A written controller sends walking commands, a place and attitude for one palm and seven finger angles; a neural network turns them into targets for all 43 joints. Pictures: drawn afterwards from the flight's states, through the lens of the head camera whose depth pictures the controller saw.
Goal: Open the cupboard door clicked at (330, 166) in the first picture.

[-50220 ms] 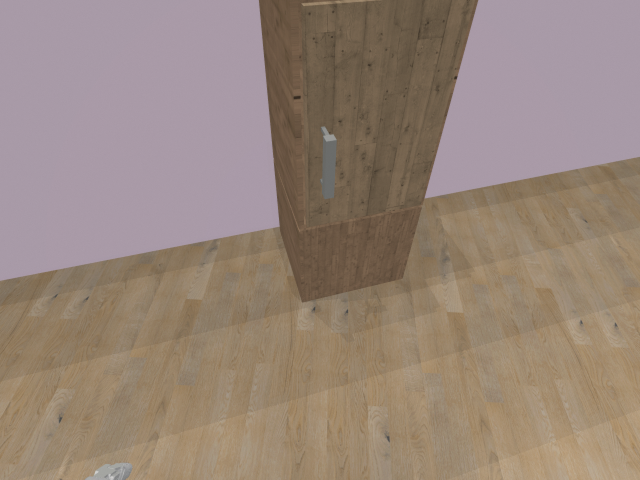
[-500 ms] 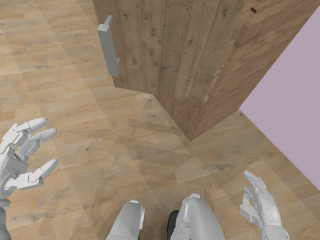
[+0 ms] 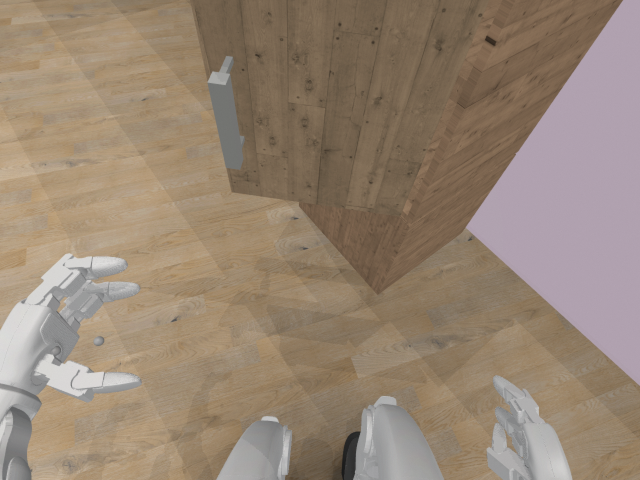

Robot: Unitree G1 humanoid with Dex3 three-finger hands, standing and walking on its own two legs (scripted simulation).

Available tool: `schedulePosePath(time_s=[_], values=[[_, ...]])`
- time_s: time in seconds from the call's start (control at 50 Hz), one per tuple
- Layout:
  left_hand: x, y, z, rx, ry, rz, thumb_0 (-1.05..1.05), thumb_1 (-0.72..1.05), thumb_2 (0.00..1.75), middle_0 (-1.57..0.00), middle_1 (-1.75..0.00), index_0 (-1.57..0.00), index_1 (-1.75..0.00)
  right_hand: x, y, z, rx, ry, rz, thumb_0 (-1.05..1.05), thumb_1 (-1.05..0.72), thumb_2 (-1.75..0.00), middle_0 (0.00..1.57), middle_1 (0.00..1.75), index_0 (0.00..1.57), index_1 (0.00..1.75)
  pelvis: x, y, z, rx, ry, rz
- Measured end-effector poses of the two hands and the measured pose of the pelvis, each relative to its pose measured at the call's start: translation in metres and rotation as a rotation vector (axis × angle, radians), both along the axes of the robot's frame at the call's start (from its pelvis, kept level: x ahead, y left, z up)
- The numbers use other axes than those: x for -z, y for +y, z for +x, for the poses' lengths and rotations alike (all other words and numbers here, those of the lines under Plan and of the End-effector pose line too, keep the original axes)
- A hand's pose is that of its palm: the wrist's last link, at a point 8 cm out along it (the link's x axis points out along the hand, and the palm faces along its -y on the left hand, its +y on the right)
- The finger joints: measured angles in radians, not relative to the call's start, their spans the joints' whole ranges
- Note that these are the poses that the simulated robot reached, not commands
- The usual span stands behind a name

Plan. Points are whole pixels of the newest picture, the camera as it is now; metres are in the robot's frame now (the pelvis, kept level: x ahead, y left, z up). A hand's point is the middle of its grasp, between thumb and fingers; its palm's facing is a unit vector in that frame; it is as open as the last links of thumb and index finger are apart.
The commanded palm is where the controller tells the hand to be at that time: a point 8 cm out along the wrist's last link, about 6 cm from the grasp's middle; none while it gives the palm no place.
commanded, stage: raise the hand with hooked fingers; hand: left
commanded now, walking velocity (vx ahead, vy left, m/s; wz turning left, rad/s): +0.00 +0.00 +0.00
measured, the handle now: (231, 116) +0.64 +0.18 +0.02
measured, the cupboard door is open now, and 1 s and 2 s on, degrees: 45 45 45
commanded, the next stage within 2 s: move the hooked fingers beside the handle in 1.02 s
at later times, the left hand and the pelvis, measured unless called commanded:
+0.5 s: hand (85, 293) +0.30 +0.28 +0.04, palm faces -0.07 -1.00 -0.07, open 14.0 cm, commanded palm +0.28 +0.33 +0.05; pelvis +0.02 +0.01 +0.00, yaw +0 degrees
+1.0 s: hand (109, 298) +0.30 +0.26 +0.04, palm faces -0.10 -0.99 -0.06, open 14.0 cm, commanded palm +0.28 +0.31 +0.05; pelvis +0.02 -0.01 +0.00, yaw +0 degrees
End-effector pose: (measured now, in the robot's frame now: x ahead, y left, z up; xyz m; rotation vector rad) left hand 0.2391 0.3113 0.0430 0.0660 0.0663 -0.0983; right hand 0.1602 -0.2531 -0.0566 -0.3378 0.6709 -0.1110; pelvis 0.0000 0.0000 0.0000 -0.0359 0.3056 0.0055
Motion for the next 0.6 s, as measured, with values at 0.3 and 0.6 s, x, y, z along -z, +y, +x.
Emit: schedulePosePath(time_s=[0.3,0.6], values=[[0.001,0.022,0.027,-0.019,0.036,-0.006,-0.01,-0.46,0.32,-0.3,-1.17,-0.29,-1.17,0.001,0.027,0.036,-0.057,0.006,0.017,0.01,-0.9,-0.9,0.21,0.3,0.21,0.3,-0.002,0.012,0.016,-0.009,0.034,-0.017],[-0.004,0.025,0.054,-0.02,0.025,-0.001,-0.01,-0.5,0.3,-0.3,-1.2,-0.3,-1.2,0.008,0.01,0.037,-0.021,0.081,0.007,0.01,-0.9,-0.9,0.21,0.3,0.21,0.3,-0.004,0.004,0.026,-0.009,0.072,-0.023]])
